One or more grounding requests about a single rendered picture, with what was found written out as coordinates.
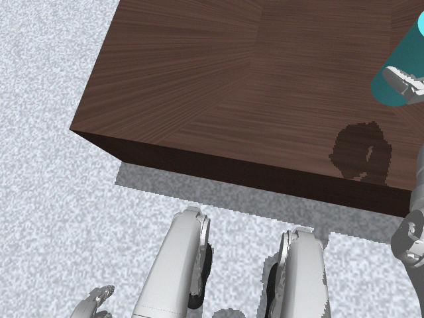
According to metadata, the right robot foot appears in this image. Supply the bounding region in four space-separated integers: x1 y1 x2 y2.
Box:
265 263 278 318

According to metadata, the right robot arm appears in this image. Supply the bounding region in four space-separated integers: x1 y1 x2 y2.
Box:
391 143 424 318

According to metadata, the left robot hand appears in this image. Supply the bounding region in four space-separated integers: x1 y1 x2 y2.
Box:
70 285 115 318

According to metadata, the left robot foot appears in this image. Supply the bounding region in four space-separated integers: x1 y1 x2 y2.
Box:
188 243 212 309

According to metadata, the right robot hand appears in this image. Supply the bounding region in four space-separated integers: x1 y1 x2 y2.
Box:
382 66 424 105

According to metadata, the can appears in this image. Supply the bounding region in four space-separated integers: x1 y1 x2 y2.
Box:
370 11 424 106

